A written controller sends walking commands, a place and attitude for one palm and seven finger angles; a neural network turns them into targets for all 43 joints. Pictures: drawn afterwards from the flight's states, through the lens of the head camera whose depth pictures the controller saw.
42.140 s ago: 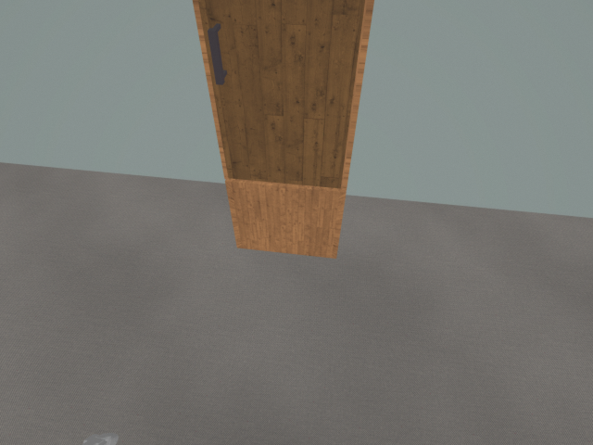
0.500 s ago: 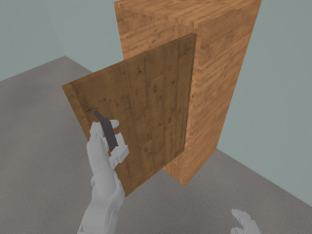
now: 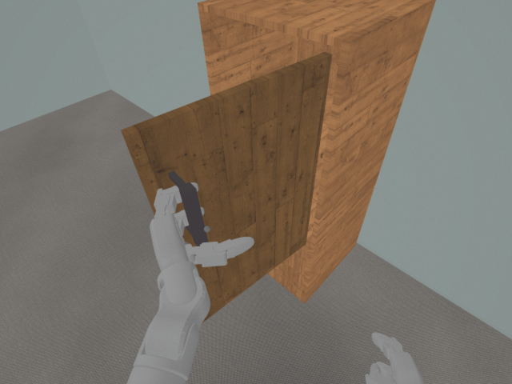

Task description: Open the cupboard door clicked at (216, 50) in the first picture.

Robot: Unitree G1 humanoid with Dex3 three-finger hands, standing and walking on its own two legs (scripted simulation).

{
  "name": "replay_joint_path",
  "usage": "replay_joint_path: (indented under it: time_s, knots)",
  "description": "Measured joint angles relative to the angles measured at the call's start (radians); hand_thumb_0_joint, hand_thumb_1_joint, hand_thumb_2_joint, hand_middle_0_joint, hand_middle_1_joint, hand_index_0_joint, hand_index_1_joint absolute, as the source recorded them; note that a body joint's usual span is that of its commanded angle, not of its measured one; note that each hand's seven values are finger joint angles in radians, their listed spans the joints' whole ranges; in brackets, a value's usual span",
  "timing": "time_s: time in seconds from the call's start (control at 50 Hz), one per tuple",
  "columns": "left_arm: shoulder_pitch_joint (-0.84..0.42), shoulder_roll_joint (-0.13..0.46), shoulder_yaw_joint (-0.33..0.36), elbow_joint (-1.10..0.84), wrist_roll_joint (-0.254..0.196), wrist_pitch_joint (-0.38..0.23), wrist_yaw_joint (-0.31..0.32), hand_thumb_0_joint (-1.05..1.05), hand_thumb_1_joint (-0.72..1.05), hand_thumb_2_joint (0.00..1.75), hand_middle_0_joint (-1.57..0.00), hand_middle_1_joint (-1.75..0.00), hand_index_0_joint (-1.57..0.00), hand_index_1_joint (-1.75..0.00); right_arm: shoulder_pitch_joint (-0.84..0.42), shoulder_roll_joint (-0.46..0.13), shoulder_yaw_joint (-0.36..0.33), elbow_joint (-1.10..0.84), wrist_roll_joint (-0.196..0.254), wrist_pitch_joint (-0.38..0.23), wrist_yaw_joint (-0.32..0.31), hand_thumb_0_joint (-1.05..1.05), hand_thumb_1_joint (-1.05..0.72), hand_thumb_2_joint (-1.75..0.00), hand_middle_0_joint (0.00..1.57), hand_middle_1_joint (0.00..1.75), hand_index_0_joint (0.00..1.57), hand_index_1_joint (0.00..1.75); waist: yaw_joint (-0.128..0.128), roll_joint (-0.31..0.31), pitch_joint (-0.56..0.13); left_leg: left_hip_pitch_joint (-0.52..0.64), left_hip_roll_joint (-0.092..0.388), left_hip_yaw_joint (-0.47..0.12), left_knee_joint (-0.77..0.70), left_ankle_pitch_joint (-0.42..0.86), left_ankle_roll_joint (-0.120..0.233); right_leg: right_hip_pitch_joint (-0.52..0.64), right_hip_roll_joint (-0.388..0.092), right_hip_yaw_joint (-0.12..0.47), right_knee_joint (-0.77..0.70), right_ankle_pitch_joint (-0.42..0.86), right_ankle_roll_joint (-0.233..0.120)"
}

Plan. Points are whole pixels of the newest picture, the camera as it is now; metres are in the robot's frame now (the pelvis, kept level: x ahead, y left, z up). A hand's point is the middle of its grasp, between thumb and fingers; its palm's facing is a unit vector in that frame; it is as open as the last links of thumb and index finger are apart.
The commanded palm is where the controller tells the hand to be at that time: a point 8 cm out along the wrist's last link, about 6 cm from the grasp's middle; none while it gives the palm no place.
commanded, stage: open thumb and fingers to let go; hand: left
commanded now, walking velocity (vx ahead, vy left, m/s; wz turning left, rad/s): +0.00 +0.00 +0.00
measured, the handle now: (188, 210) +0.35 +0.14 +0.11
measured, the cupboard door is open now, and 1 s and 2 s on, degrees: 83 83 83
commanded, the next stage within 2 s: slide the hand sideways off the handle in 0.28 s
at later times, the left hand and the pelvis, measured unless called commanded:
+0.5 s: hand (205, 239) +0.30 +0.11 +0.10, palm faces +0.16 -0.98 -0.07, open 15.7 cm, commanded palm +0.27 +0.15 +0.10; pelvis -0.01 +0.02 +0.00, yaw +0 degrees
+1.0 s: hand (181, 265) +0.26 +0.13 +0.10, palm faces +0.03 -1.00 -0.01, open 16.3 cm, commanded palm +0.22 +0.19 +0.10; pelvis -0.01 +0.01 +0.00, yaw -1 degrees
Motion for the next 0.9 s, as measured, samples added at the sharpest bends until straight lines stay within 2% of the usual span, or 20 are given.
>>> replay_joint_path:
  time_s: [0.12,0.3,0.4,0.42,0.44,0.48,0.54,0.56,0.6,0.62,0.66,0.78,0.9]
  knots:
    - [-0.030,-0.009,-0.015,0.022,0.011,0.009,0.014,-0.01,-0.44,0.33,-0.28,-1.01,-0.28,-1.01,-0.006,0.006,0.005,-0.003,0.001,0.008,0.004,0.01,-0.90,-0.90,0.20,0.30,0.20,0.30,0.001,-0.006,0.003,-0.008,-0.005,0.003,0.007,0.002,0.009,-0.005,-0.006,0.003,-0.001,0.007,0.008]
    - [-0.054,-0.029,-0.051,0.035,0.032,0.024,0.046,-0.01,-0.49,0.30,-0.24,-0.64,-0.25,-0.65,-0.007,0.018,0.010,0.002,0.001,0.032,0.011,0.01,-0.90,-0.90,0.20,0.30,0.20,0.30,-0.002,-0.013,0.007,-0.019,-0.010,0.011,0.018,0.002,0.019,-0.015,-0.011,0.011,0.003,0.015,0.017]
    - [-0.061,-0.019,-0.051,0.040,0.028,0.029,0.046,-0.01,-0.50,0.30,-0.30,-0.58,-0.32,-0.57,-0.005,0.022,0.012,0.006,0.002,0.044,0.013,0.01,-0.90,-0.90,0.20,0.30,0.20,0.30,-0.004,-0.014,0.008,-0.020,-0.008,0.013,0.020,0.004,0.022,-0.014,-0.009,0.014,-0.001,0.021,0.019]
    - [-0.057,-0.013,-0.050,0.039,0.039,0.025,0.027,-0.01,-0.50,0.30,-0.30,-0.56,-0.31,-0.56,-0.005,0.022,0.015,0.007,0.002,0.044,0.015,0.01,-0.90,-0.90,0.20,0.30,0.20,0.30,-0.005,-0.018,0.010,-0.020,-0.010,0.014,0.019,0.005,0.023,-0.016,-0.012,0.014,0.002,0.020,0.020]
    - [-0.048,0.003,-0.044,0.036,0.045,0.010,-0.021,-0.01,-0.50,0.30,-0.30,-0.54,-0.30,-0.54,0.000,0.022,0.017,0.003,0.006,0.046,0.015,0.01,-0.90,-0.90,0.20,0.30,0.20,0.30,-0.004,-0.024,0.011,-0.021,-0.013,0.015,0.016,0.008,0.023,-0.020,-0.014,0.015,0.006,0.020,0.020]
    - [-0.031,0.065,-0.035,0.033,0.031,-0.031,-0.168,-0.01,-0.49,0.30,-0.28,-0.50,-0.25,-0.50,0.015,0.018,0.022,-0.013,0.015,0.047,0.006,0.01,-0.90,-0.90,0.20,0.30,0.20,0.30,0.001,-0.028,0.015,-0.020,-0.016,0.017,0.011,0.013,0.025,-0.024,-0.017,0.016,0.011,0.020,0.020]
    - [-0.024,0.170,-0.024,0.043,-0.045,-0.079,-0.389,-0.01,-0.50,0.30,-0.24,-0.43,-0.18,-0.43,0.036,0.000,0.029,-0.030,0.040,0.025,-0.013,0.01,-0.90,-0.90,0.20,0.30,0.20,0.30,0.001,-0.017,0.022,-0.019,-0.016,0.014,0.014,0.015,0.026,-0.020,-0.017,0.014,0.010,0.023,0.021]
    - [-0.026,0.190,-0.018,0.049,-0.081,-0.083,-0.442,-0.01,-0.50,0.30,-0.23,-0.41,-0.17,-0.41,0.042,-0.008,0.031,-0.032,0.049,0.014,-0.019,0.01,-0.90,-0.90,0.20,0.30,0.20,0.30,0.001,-0.011,0.024,-0.019,-0.016,0.013,0.015,0.016,0.026,-0.018,-0.017,0.013,0.008,0.025,0.021]
    - [-0.026,0.203,-0.003,0.059,-0.143,-0.081,-0.503,-0.01,-0.50,0.30,-0.21,-0.38,-0.15,-0.38,0.048,-0.020,0.034,-0.032,0.063,-0.012,-0.025,0.01,-0.90,-0.90,0.20,0.30,0.20,0.30,-0.001,0.000,0.025,-0.017,-0.015,0.014,0.014,0.017,0.027,-0.015,-0.016,0.014,0.002,0.030,0.023]
    - [-0.023,0.199,0.005,0.061,-0.163,-0.077,-0.513,-0.01,-0.50,0.30,-0.20,-0.36,-0.15,-0.36,0.050,-0.024,0.035,-0.032,0.067,-0.023,-0.025,0.01,-0.90,-0.90,0.20,0.30,0.20,0.30,-0.001,0.002,0.024,-0.017,-0.016,0.015,0.012,0.019,0.028,-0.015,-0.017,0.015,0.001,0.032,0.024]
    - [-0.012,0.182,0.017,0.055,-0.177,-0.069,-0.508,-0.01,-0.50,0.30,-0.19,-0.34,-0.14,-0.34,0.053,-0.028,0.035,-0.034,0.070,-0.045,-0.020,0.01,-0.90,-0.90,0.20,0.30,0.20,0.30,-0.002,0.002,0.022,-0.019,-0.017,0.018,0.008,0.023,0.029,-0.020,-0.018,0.018,0.000,0.035,0.026]
    - [0.064,0.156,0.014,-0.021,-0.134,-0.090,-0.467,-0.01,-0.50,0.30,-0.16,-0.31,-0.14,-0.31,0.055,-0.021,0.034,-0.053,0.064,-0.087,0.006,0.01,-0.90,-0.90,0.20,0.30,0.20,0.30,-0.006,-0.008,0.020,-0.019,-0.012,0.029,0.002,0.025,0.026,-0.031,-0.014,0.030,0.007,0.034,0.022]
    - [0.127,0.187,0.045,-0.070,-0.140,-0.090,-0.494,-0.01,-0.50,0.30,-0.15,-0.30,-0.15,-0.30,0.048,-0.014,0.040,-0.063,0.063,-0.095,0.006,0.01,-0.90,-0.90,0.20,0.30,0.20,0.30,-0.005,-0.010,0.023,-0.006,0.000,0.030,-0.005,0.022,0.018,-0.019,-0.002,0.032,-0.002,0.034,0.014]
